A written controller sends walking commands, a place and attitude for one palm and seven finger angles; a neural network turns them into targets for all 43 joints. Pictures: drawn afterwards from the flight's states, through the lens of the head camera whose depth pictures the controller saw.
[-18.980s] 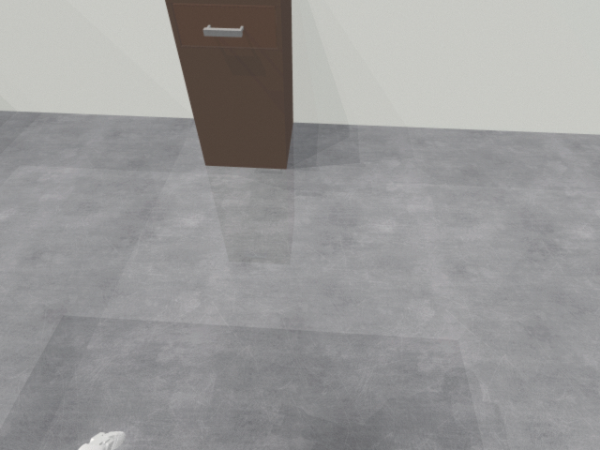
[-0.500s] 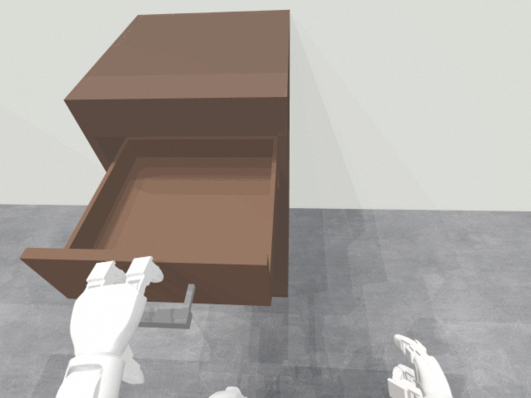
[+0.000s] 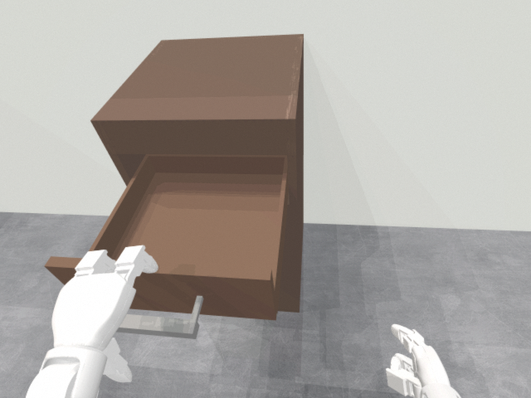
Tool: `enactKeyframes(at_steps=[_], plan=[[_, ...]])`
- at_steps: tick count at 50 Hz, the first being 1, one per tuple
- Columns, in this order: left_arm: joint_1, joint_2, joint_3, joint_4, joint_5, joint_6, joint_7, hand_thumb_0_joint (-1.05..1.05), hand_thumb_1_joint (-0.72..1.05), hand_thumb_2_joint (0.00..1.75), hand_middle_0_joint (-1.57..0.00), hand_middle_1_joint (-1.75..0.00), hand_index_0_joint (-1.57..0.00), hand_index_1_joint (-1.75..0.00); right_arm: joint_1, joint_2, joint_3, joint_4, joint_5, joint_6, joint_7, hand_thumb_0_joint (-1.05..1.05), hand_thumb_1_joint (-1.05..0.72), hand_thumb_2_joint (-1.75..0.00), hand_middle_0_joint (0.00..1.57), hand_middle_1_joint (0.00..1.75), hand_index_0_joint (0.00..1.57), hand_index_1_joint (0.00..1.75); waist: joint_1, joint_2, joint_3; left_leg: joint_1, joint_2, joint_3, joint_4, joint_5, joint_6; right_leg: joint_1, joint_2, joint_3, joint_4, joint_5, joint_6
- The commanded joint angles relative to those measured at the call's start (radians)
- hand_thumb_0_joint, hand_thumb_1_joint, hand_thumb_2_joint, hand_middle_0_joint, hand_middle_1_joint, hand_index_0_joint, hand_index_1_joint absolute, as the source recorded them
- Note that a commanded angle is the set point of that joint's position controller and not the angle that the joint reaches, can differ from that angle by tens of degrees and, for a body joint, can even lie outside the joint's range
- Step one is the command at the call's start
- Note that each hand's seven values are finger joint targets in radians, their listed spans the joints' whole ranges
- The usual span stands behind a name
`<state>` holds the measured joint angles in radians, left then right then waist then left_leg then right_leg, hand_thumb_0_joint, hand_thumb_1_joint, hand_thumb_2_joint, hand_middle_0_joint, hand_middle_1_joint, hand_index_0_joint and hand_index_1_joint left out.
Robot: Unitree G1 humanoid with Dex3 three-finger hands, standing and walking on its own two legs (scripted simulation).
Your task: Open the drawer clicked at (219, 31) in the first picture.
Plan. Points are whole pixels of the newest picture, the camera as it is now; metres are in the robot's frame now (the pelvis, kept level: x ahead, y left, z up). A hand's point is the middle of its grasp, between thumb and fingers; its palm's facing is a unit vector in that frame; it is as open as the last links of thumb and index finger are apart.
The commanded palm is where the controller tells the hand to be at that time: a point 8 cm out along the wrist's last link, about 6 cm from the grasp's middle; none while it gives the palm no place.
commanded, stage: lift the hand off the handle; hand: left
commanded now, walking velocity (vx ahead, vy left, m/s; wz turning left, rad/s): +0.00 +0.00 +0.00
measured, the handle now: (158, 312) +0.26 +0.23 -0.04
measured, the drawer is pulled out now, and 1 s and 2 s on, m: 0.30 0.30 0.30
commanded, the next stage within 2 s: draw the hand back to the body in 0.34 s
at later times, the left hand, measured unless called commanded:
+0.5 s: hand (114, 302) +0.21 +0.23 +0.10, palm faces +0.05 -0.14 -0.99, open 13.8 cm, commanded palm +0.18 +0.23 +0.16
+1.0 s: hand (78, 304) +0.19 +0.26 +0.12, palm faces +0.08 -0.10 -0.99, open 13.8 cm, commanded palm +0.16 +0.26 +0.18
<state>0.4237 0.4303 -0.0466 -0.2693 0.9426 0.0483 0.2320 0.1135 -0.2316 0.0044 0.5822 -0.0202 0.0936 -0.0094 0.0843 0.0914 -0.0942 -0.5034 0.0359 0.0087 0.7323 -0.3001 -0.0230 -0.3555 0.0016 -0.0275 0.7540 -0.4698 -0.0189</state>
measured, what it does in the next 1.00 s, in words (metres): stands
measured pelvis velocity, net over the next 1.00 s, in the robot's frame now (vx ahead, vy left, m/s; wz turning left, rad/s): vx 0.00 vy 0.02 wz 0.00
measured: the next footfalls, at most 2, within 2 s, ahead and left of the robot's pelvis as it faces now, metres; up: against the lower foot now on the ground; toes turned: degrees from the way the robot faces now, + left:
none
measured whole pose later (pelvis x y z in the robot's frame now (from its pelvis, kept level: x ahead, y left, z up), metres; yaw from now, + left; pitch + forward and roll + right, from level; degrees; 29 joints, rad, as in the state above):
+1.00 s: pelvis +0.00 +0.02 +0.01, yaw +0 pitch +2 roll -1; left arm 0.50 0.51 0.07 -0.46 0.85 0.02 0.11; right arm 0.12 -0.24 0.01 0.55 0.01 0.08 0.00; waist 0.10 0.11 -0.05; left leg -0.41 0.03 0.01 0.62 -0.25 0.00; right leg -0.24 -0.01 -0.02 0.60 -0.39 0.00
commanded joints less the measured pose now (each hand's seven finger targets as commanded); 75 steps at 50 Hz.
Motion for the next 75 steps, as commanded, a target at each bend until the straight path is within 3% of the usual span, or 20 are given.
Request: enactKeyframes(at_steps=[1,6,8,12,16,20,26,31,33,37,41,52,53,54,55,56,57,61,63,75], plan=[[-0.132,0.177,0.148,-0.208,-0.026,-0.011,0.011,0.00,-0.50,0.30,-0.30,-1.20,-0.30,-1.20,-0.166,-0.082,-0.030,-0.162,0.013,-0.056,-0.016,0.00,-0.90,-0.90,0.20,0.30,0.20,0.30,-0.008,-0.070,-0.089,0.256,-0.057,0.019,-0.070,0.163,0.055,-0.088,0.015,0.017,-0.201,0.356,0.009],[-0.107,0.184,0.152,-0.260,-0.048,-0.017,-0.029,0.00,-0.50,0.30,-0.30,-1.20,-0.30,-1.20,-0.175,-0.086,-0.027,-0.172,0.018,-0.063,-0.015,0.00,-0.90,-0.90,0.20,0.30,0.20,0.30,0.006,-0.056,-0.109,0.286,-0.057,0.019,-0.098,0.202,0.053,-0.042,0.012,0.007,-0.216,0.397,0.009],[-0.154,0.185,0.138,-0.264,-0.049,-0.020,-0.044,0.00,-0.50,0.30,-0.30,-1.20,-0.30,-1.20,-0.170,-0.087,-0.027,-0.161,0.016,-0.060,-0.016,0.00,-0.90,-0.90,0.20,0.30,0.20,0.30,-0.004,-0.084,-0.078,0.286,-0.057,0.019,-0.110,0.196,0.055,-0.053,0.009,-0.001,-0.224,0.384,0.015],[-0.147,0.231,0.188,-0.294,-0.051,-0.011,-0.058,0.00,-0.50,0.30,-0.30,-1.20,-0.30,-1.20,-0.179,-0.085,-0.016,-0.170,0.019,-0.063,-0.013,0.00,-0.90,-0.90,0.20,0.30,0.20,0.30,0.019,-0.070,-0.106,0.312,-0.055,0.022,-0.131,0.218,0.051,-0.014,0.004,0.000,-0.241,0.398,0.012],[-0.073,0.159,0.148,-0.246,-0.073,0.011,-0.086,0.00,-0.50,0.30,-0.30,-1.20,-0.30,-1.20,-0.194,-0.088,-0.021,-0.178,0.031,-0.056,0.001,0.00,-0.90,-0.90,0.20,0.30,0.20,0.30,0.014,-0.080,-0.058,0.301,-0.049,0.025,-0.156,0.216,0.046,-0.009,0.015,-0.009,-0.256,0.393,0.011],[-0.143,0.175,0.128,-0.302,-0.047,-0.011,-0.086,0.00,-0.50,0.30,-0.30,-1.20,-0.30,-1.20,-0.174,-0.090,-0.023,-0.180,0.020,-0.060,-0.002,0.00,-0.90,-0.90,0.20,0.30,0.20,0.30,0.014,-0.073,-0.084,0.332,-0.050,0.025,-0.162,0.218,0.052,-0.018,0.009,-0.012,-0.263,0.358,0.011],[-0.078,0.239,0.225,-0.333,-0.044,-0.024,-0.054,0.00,-0.50,0.30,-0.30,-1.20,-0.30,-1.20,-0.186,-0.090,-0.023,-0.187,0.021,-0.063,0.000,0.00,-0.90,-0.90,0.20,0.30,0.20,0.30,0.032,-0.052,-0.115,0.332,-0.044,0.023,-0.150,0.241,0.045,0.009,0.012,-0.005,-0.261,0.397,0.001],[-0.040,0.224,0.231,-0.326,-0.071,-0.011,-0.061,0.00,-0.50,0.30,-0.30,-1.20,-0.30,-1.20,-0.192,-0.091,-0.026,-0.188,0.029,-0.057,0.004,0.00,-0.90,-0.90,0.20,0.30,0.20,0.30,0.023,-0.024,-0.095,0.331,-0.041,0.026,-0.155,0.247,0.043,0.008,0.015,-0.011,-0.261,0.405,0.003],[-0.059,0.200,0.192,-0.333,-0.081,-0.012,-0.078,0.00,-0.50,0.30,-0.30,-1.20,-0.30,-1.20,-0.170,-0.096,-0.029,-0.184,0.029,-0.055,0.003,0.00,-0.90,-0.90,0.20,0.30,0.20,0.30,0.006,-0.064,-0.082,0.330,-0.039,0.024,-0.160,0.240,0.047,-0.011,0.012,-0.023,-0.262,0.384,0.012],[-0.036,0.201,0.178,-0.365,-0.086,-0.018,-0.100,0.00,-0.50,0.30,-0.30,-1.20,-0.30,-1.20,-0.164,-0.097,-0.021,-0.199,0.028,-0.061,0.001,0.00,-0.90,-0.90,0.20,0.30,0.20,0.30,0.007,-0.057,-0.079,0.330,-0.036,0.020,-0.164,0.227,0.049,-0.021,0.009,-0.026,-0.266,0.355,0.013],[-0.023,0.267,0.258,-0.381,-0.084,-0.033,-0.090,0.00,-0.50,0.30,-0.30,-1.20,-0.30,-1.20,-0.183,-0.102,-0.020,-0.206,0.029,-0.062,-0.005,0.00,-0.90,-0.90,0.20,0.30,0.20,0.30,0.021,-0.031,-0.070,0.332,-0.029,0.015,-0.167,0.217,0.044,-0.013,0.016,-0.022,-0.278,0.335,0.005],[0.037,0.258,0.266,-0.383,-0.113,-0.026,-0.097,0.00,-0.50,0.30,-0.30,-1.20,-0.30,-1.20,-0.155,-0.101,-0.022,-0.211,0.036,-0.060,0.000,0.00,-0.90,-0.90,0.20,0.30,0.20,0.30,0.014,-0.025,-0.063,0.320,-0.025,0.017,-0.176,0.198,0.043,-0.024,0.013,-0.038,-0.277,0.293,0.010],[-0.051,-0.131,0.200,-0.380,-0.847,-0.084,-0.111,0.00,-0.47,0.32,-0.30,-1.18,-0.30,-1.18,-0.079,-0.032,-0.016,-0.255,0.048,-0.132,-0.025,0.00,-0.90,-0.90,0.20,0.30,0.20,0.30,-0.093,-0.100,0.013,0.454,0.002,0.008,-0.205,0.114,0.066,0.018,0.028,-0.044,-0.305,0.259,-0.001],[-0.011,-0.017,0.252,-0.356,-0.871,-0.121,-0.100,0.00,-0.43,0.33,-0.29,-1.15,-0.29,-1.15,-0.072,-0.063,-0.011,-0.235,0.042,-0.175,-0.047,0.00,-0.90,-0.90,0.20,0.30,0.20,0.30,-0.067,-0.104,0.008,0.454,0.014,0.001,-0.231,0.055,0.059,0.017,0.021,-0.038,-0.315,0.195,0.002],[0.012,0.027,0.313,-0.405,-0.932,-0.146,-0.089,0.00,-0.40,0.34,-0.29,-1.13,-0.29,-1.13,-0.075,-0.071,-0.004,-0.233,0.036,-0.192,-0.069,0.00,-0.90,-0.90,0.20,0.30,0.20,0.30,-0.046,-0.125,0.007,0.437,0.002,0.001,-0.250,0.070,0.057,0.047,0.012,-0.038,-0.338,0.207,0.007],[0.011,0.061,0.352,-0.418,-0.956,-0.165,-0.081,0.00,-0.36,0.36,-0.29,-1.11,-0.29,-1.11,-0.089,-0.072,0.002,-0.221,0.032,-0.213,-0.083,0.00,-0.90,-0.90,0.20,0.30,0.20,0.30,-0.037,-0.149,0.015,0.429,0.000,0.000,-0.259,0.072,0.053,0.058,0.011,-0.036,-0.352,0.206,0.011],[-0.012,0.039,0.327,-0.458,-0.966,-0.186,-0.079,0.00,-0.32,0.37,-0.29,-1.09,-0.29,-1.09,-0.082,-0.067,0.007,-0.217,0.030,-0.234,-0.092,0.00,-0.90,-0.90,0.20,0.30,0.20,0.30,-0.040,-0.132,0.006,0.430,-0.003,0.005,-0.266,0.089,0.055,0.074,-0.003,-0.033,-0.357,0.227,0.014],[0.013,0.075,0.393,-0.423,-0.982,-0.208,-0.070,0.00,-0.18,0.43,-0.28,-1.00,-0.28,-1.00,-0.066,-0.069,0.005,-0.165,0.021,-0.275,-0.099,0.00,-0.90,-0.90,0.20,0.30,0.20,0.30,-0.024,-0.013,0.066,0.419,-0.012,0.019,-0.284,0.142,0.043,0.103,-0.011,-0.021,-0.406,0.279,0.005],[0.024,0.037,0.370,-0.415,-0.990,-0.213,-0.079,0.00,-0.12,0.47,-0.27,-0.95,-0.27,-0.95,-0.061,-0.064,0.005,-0.157,0.023,-0.284,-0.092,0.00,-0.90,-0.90,0.20,0.30,0.20,0.30,-0.030,0.018,0.085,0.428,-0.009,0.020,-0.296,0.161,0.039,0.106,-0.011,-0.025,-0.408,0.300,0.004],[0.124,0.054,0.421,-0.445,-1.006,-0.210,-0.102,0.00,0.31,0.64,-0.24,-0.68,-0.24,-0.68,-0.066,-0.076,-0.035,-0.143,0.031,-0.273,-0.074,0.00,-0.90,-0.90,0.20,0.30,0.20,0.30,-0.028,-0.060,-0.013,0.492,-0.006,0.052,-0.279,0.367,0.046,0.176,-0.010,-0.032,-0.399,0.555,0.020]])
